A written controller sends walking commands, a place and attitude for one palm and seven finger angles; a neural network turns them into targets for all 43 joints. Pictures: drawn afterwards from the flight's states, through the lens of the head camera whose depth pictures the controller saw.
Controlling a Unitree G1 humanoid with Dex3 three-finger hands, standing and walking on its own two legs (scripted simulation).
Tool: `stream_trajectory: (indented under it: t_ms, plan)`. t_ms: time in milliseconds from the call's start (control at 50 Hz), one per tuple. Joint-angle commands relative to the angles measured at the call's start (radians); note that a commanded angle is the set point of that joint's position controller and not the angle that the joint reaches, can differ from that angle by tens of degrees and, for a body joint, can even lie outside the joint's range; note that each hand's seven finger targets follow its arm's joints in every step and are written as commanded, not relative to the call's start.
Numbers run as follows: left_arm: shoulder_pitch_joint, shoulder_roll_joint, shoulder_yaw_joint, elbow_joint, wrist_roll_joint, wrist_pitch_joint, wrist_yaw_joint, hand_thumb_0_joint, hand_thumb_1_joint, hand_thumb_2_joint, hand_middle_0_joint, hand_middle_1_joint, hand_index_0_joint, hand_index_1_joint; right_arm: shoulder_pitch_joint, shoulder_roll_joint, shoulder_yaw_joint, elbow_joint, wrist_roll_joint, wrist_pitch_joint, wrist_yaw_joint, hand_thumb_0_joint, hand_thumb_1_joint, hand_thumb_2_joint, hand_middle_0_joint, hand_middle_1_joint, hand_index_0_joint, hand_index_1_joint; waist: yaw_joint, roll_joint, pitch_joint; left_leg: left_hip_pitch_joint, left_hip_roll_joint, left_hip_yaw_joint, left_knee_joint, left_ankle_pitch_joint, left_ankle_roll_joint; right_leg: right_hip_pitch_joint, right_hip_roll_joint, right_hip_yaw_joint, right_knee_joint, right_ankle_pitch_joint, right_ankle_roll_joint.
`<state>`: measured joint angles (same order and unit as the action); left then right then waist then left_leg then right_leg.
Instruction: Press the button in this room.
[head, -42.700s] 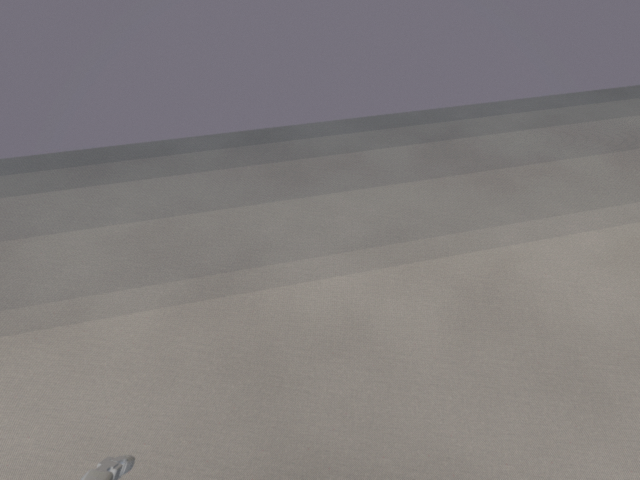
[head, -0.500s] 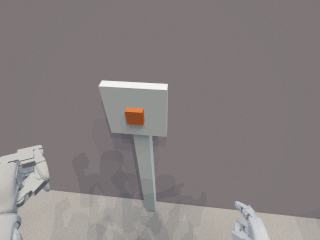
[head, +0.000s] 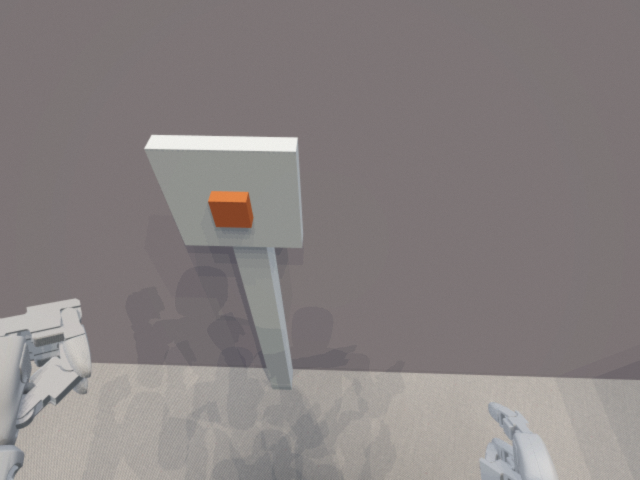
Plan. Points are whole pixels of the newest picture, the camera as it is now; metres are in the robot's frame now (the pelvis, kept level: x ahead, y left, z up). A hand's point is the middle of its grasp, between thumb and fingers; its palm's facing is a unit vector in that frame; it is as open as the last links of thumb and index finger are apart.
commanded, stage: step back with the hand held close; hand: left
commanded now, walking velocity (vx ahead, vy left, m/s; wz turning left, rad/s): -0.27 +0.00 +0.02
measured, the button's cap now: (232, 208) +0.45 +0.16 +0.08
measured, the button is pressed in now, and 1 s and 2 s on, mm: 0 0 0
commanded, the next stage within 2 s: stop stepping back and stand still in 1.02 s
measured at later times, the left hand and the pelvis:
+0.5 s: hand out of the picture +0.11 +0.28 +0.16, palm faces +0.38 -0.79 -0.47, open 3.1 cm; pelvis -0.07 +0.03 -0.01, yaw +2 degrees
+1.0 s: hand out of the picture +0.01 +0.32 +0.17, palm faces +0.43 -0.81 -0.40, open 3.1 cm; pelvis -0.17 +0.06 -0.02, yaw +5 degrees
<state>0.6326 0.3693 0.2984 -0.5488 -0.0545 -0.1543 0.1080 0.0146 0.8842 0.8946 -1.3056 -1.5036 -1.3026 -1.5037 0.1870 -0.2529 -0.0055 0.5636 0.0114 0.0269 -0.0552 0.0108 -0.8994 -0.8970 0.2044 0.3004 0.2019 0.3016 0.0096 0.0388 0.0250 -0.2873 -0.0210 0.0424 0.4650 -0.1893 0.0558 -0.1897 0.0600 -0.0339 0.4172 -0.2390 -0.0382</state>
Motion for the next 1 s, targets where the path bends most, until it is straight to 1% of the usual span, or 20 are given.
stream_trajectory:
  t_ms: [0, 120, 280, 320, 380, 480, 560, 640, 680, 740, 780, 800, 820, 840, 860, 880, 900, 920, 940, 980]
  plan:
    - [0.023, 0.206, 0.203, -0.249, -0.019, -0.072, 0.043, 0.000, 0.900, 0.900, -1.300, -1.500, -1.300, -1.500, -0.104, -0.092, -0.046, -0.186, 0.010, -0.033, -0.018, 0.000, -0.900, -0.900, 0.200, 0.300, 0.200, 0.300, 0.005, -0.023, -0.241, 0.113, 0.104, -0.110, 0.022, 0.376, 0.010, 0.046, -0.143, 0.115, 0.020, 0.476, 0.074]
    - [0.046, 0.167, 0.170, -0.195, -0.017, -0.067, 0.041, 0.000, 0.900, 0.900, -1.300, -1.500, -1.300, -1.500, -0.098, -0.104, -0.054, -0.187, 0.012, -0.023, -0.013, 0.000, -0.900, -0.900, 0.200, 0.300, 0.200, 0.300, -0.007, -0.016, -0.177, 0.026, 0.126, -0.140, -0.007, 0.253, 0.014, -0.009, -0.127, 0.125, 0.020, 0.310, 0.068]
    - [-0.018, 0.206, 0.196, -0.256, 0.011, -0.102, 0.050, 0.000, 0.900, 0.900, -1.300, -1.500, -1.300, -1.500, -0.098, -0.121, -0.049, -0.204, -0.003, -0.057, -0.023, 0.000, -0.900, -0.900, 0.200, 0.300, 0.200, 0.300, -0.012, 0.026, -0.076, -0.234, 0.152, -0.224, -0.129, -0.298, 0.044, 0.006, -0.096, 0.161, 0.015, -0.094, 0.030]
    - [-0.023, 0.188, 0.187, -0.255, 0.025, -0.111, 0.054, 0.000, 0.900, 0.900, -1.300, -1.500, -1.300, -1.500, -0.084, -0.118, -0.045, -0.206, -0.007, -0.068, -0.024, 0.000, -0.900, -0.900, 0.200, 0.300, 0.200, 0.300, -0.014, 0.041, -0.064, -0.312, 0.166, -0.251, -0.154, -0.389, 0.051, 0.043, -0.086, 0.156, 0.048, -0.146, 0.023]
    - [-0.048, 0.196, 0.205, -0.287, 0.036, -0.123, 0.055, 0.000, 0.900, 0.900, -1.300, -1.500, -1.300, -1.500, -0.085, -0.128, -0.048, -0.207, -0.011, -0.089, -0.029, 0.000, -0.900, -0.900, 0.200, 0.300, 0.200, 0.300, -0.008, 0.110, -0.085, -0.403, 0.210, -0.302, -0.243, -0.502, 0.064, 0.136, -0.037, 0.106, 0.170, -0.109, 0.030]
    - [-0.003, 0.185, 0.214, -0.282, 0.031, -0.135, 0.049, 0.000, 0.900, 0.900, -1.300, -1.500, -1.300, -1.500, -0.062, -0.119, -0.050, -0.190, -0.015, -0.122, -0.023, 0.000, -0.900, -0.900, 0.200, 0.300, 0.200, 0.300, -0.007, 0.091, -0.153, -0.343, 0.228, -0.314, -0.240, -0.416, 0.062, 0.150, -0.018, 0.100, 0.233, -0.003, 0.032]
    - [-0.045, 0.173, 0.214, -0.263, 0.047, -0.137, 0.040, 0.000, 0.900, 0.900, -1.300, -1.500, -1.300, -1.500, -0.073, -0.126, -0.057, -0.172, -0.023, -0.121, -0.016, 0.000, -0.900, -0.900, 0.200, 0.300, 0.200, 0.300, -0.010, 0.100, -0.089, -0.520, 0.274, -0.341, -0.291, -0.566, 0.082, 0.219, 0.006, 0.093, 0.330, -0.081, 0.028]
    - [-0.034, 0.185, 0.218, -0.237, 0.029, -0.145, 0.030, 0.000, 0.900, 0.900, -1.300, -1.500, -1.300, -1.500, -0.088, -0.111, -0.061, -0.162, -0.022, -0.124, -0.009, 0.000, -0.900, -0.900, 0.200, 0.300, 0.200, 0.300, -0.013, 0.016, -0.061, -0.388, 0.231, -0.291, -0.222, -0.504, 0.037, 0.066, -0.014, 0.134, 0.176, -0.174, -0.003]
    - [-0.052, 0.203, 0.221, -0.279, 0.005, -0.163, 0.032, 0.000, 0.900, 0.900, -1.300, -1.500, -1.300, -1.500, -0.084, -0.092, -0.061, -0.149, -0.019, -0.126, 0.000, 0.000, -0.900, -0.900, 0.200, 0.300, 0.200, 0.300, -0.019, -0.047, -0.110, -0.142, 0.152, -0.199, -0.111, -0.331, -0.034, -0.126, -0.075, 0.200, 0.024, -0.181, -0.043]
    - [-0.062, 0.196, 0.190, -0.322, 0.001, -0.177, 0.039, 0.000, 0.900, 0.900, -1.300, -1.500, -1.300, -1.500, -0.069, -0.086, -0.067, -0.130, -0.011, -0.128, 0.001, 0.000, -0.900, -0.900, 0.200, 0.300, 0.200, 0.300, -0.028, -0.111, -0.191, 0.142, 0.064, -0.111, 0.213, -0.167, -0.060, -0.391, -0.221, 0.329, -0.095, -0.199, -0.103]
    - [-0.064, 0.212, 0.198, -0.315, 0.007, -0.175, 0.053, 0.000, 0.900, 0.900, -1.300, -1.500, -1.300, -1.500, -0.045, -0.079, -0.066, -0.112, -0.017, -0.123, 0.002, 0.000, -0.900, -0.900, 0.200, 0.300, 0.200, 0.300, -0.040, -0.141, -0.190, 0.172, 0.032, -0.089, 0.345, -0.125, -0.065, -0.441, -0.304, 0.388, -0.133, -0.041, -0.123]
    - [-0.064, 0.209, 0.191, -0.306, 0.013, -0.170, 0.056, 0.000, 0.900, 0.900, -1.300, -1.500, -1.300, -1.500, -0.038, -0.071, -0.063, -0.112, -0.016, -0.115, 0.002, 0.000, -0.900, -0.900, 0.200, 0.300, 0.200, 0.300, -0.050, -0.149, -0.177, 0.148, 0.037, -0.099, 0.339, -0.112, -0.061, -0.414, -0.307, 0.353, -0.105, 0.046, -0.108]
    - [-0.070, 0.207, 0.186, -0.313, 0.018, -0.168, 0.055, 0.000, 0.900, 0.900, -1.300, -1.500, -1.300, -1.500, -0.045, -0.067, -0.062, -0.121, -0.011, -0.109, 0.000, 0.000, -0.900, -0.900, 0.200, 0.300, 0.200, 0.300, -0.052, -0.152, -0.161, 0.138, 0.044, -0.104, 0.291, -0.095, -0.054, -0.404, -0.286, 0.314, -0.073, 0.081, -0.086]
    - [-0.091, 0.221, 0.193, -0.326, 0.018, -0.165, 0.053, 0.000, 0.900, 0.900, -1.300, -1.500, -1.300, -1.500, -0.055, -0.075, -0.059, -0.129, -0.011, -0.107, -0.005, 0.000, -0.900, -0.900, 0.200, 0.300, 0.200, 0.300, -0.051, -0.107, -0.112, 0.118, 0.062, -0.134, 0.176, -0.093, -0.045, -0.417, -0.229, 0.268, -0.026, 0.036, -0.053]
    - [-0.117, 0.222, 0.193, -0.343, 0.019, -0.166, 0.048, 0.000, 0.900, 0.900, -1.300, -1.500, -1.300, -1.500, -0.075, -0.092, -0.055, -0.137, -0.017, -0.112, -0.013, 0.000, -0.900, -0.900, 0.200, 0.300, 0.200, 0.300, -0.045, 0.021, -0.054, 0.041, 0.119, -0.217, -0.004, -0.099, -0.020, -0.404, -0.119, 0.199, 0.068, -0.067, -0.006]
    - [-0.145, 0.233, 0.203, -0.356, 0.022, -0.169, 0.048, 0.000, 0.900, 0.900, -1.300, -1.500, -1.300, -1.500, -0.110, -0.110, -0.057, -0.143, -0.023, -0.129, -0.026, 0.000, -0.900, -0.900, 0.200, 0.300, 0.200, 0.300, -0.035, 0.201, -0.013, -0.126, 0.234, -0.355, -0.210, -0.161, 0.021, -0.286, -0.006, 0.108, 0.247, -0.138, 0.037]
    - [-0.131, 0.229, 0.219, -0.326, 0.030, -0.176, 0.049, 0.000, 0.900, 0.900, -1.300, -1.500, -1.300, -1.500, -0.111, -0.103, -0.057, -0.137, -0.032, -0.153, -0.028, 0.000, -0.900, -0.900, 0.200, 0.300, 0.200, 0.300, -0.027, 0.313, -0.079, -0.279, 0.375, -0.490, -0.369, -0.398, 0.073, -0.116, 0.056, 0.087, 0.531, -0.273, 0.049]
    - [-0.111, 0.228, 0.241, -0.292, 0.034, -0.179, 0.049, 0.000, 0.900, 0.900, -1.300, -1.500, -1.300, -1.500, -0.084, -0.090, -0.056, -0.117, -0.042, -0.166, -0.022, 0.000, -0.900, -0.900, 0.200, 0.300, 0.200, 0.300, -0.022, 0.248, -0.113, -0.377, 0.408, -0.489, -0.423, -0.554, 0.074, -0.007, 0.063, 0.121, 0.721, -0.277, 0.042]
    - [-0.121, 0.228, 0.251, -0.290, 0.035, -0.185, 0.043, 0.000, 0.900, 0.900, -1.300, -1.500, -1.300, -1.500, -0.080, -0.095, -0.063, -0.113, -0.038, -0.167, -0.010, 0.000, -0.900, -0.900, 0.200, 0.300, 0.200, 0.300, -0.018, 0.215, -0.128, -0.424, 0.400, -0.399, -0.437, -0.558, 0.040, 0.059, 0.081, 0.096, 0.803, -0.266, 0.036]
    - [-0.110, 0.217, 0.238, -0.298, 0.009, -0.183, 0.030, 0.000, 0.900, 0.900, -1.300, -1.500, -1.300, -1.500, -0.094, -0.101, -0.079, -0.125, -0.030, -0.169, 0.007, 0.000, -0.900, -0.900, 0.200, 0.300, 0.200, 0.300, 0.001, 0.133, -0.179, -0.275, 0.346, -0.301, -0.390, -0.448, -0.067, -0.035, 0.083, 0.063, 0.790, -0.282, 0.040]
